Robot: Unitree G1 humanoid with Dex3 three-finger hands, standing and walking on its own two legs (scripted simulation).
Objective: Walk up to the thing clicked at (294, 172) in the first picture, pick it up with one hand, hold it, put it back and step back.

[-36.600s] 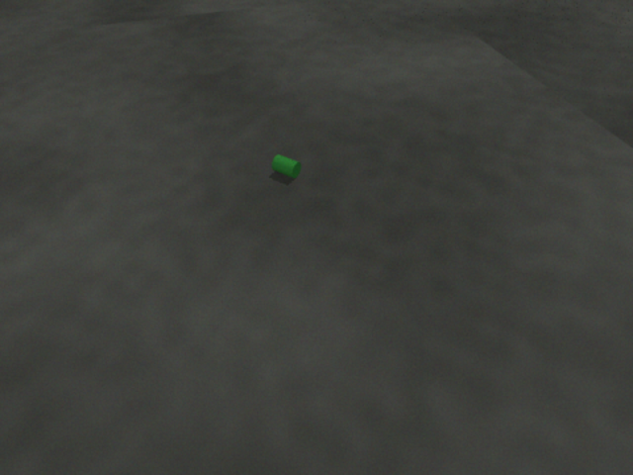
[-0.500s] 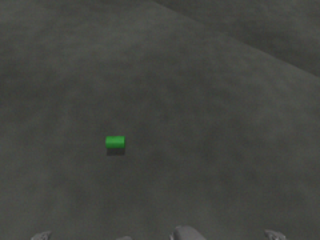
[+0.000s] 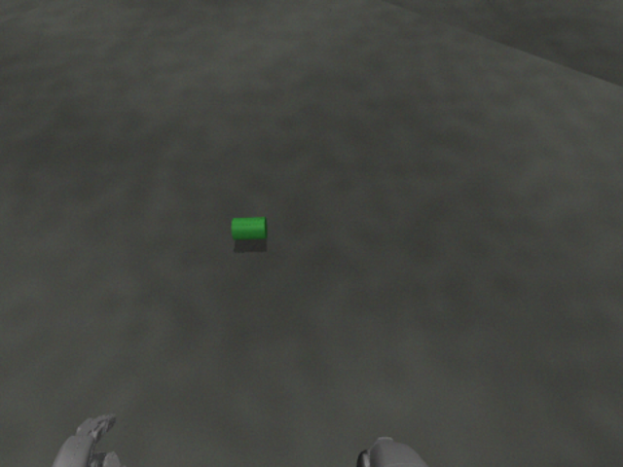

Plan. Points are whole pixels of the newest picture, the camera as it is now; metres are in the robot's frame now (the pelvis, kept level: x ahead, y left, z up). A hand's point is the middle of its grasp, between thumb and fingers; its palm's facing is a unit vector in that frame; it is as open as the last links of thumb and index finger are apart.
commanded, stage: step back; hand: left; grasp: from above
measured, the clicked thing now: (249, 228) +0.94 +0.23 -0.71
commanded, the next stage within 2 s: stand in 1.52 s
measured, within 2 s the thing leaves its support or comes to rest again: neither
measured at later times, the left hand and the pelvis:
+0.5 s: hand out of the picture -0.09 +0.23 -0.13, palm faces -0.05 -0.91 -0.42, open 7.4 cm; pelvis -0.16 -0.04 +0.01, yaw -5 degrees
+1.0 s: hand out of the picture -0.13 +0.24 -0.13, palm faces -0.02 -0.92 -0.39, open 7.4 cm; pelvis -0.19 -0.04 +0.01, yaw -1 degrees
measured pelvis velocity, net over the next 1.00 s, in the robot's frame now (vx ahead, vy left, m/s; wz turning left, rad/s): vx -0.19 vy -0.04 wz -0.01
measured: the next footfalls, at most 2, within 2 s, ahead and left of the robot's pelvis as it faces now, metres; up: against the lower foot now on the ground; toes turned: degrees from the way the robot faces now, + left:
right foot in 0.36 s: -0.12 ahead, -0.14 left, +0.00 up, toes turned -2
left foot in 0.70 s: -0.16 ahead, +0.10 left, +0.00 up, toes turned -1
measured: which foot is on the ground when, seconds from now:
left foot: down 0.00-0.38, up 0.40-0.68, down 0.70-1.00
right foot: down 0.00-0.04, up 0.06-0.34, down 0.36-0.74, up 0.76-0.96, down 0.98-1.00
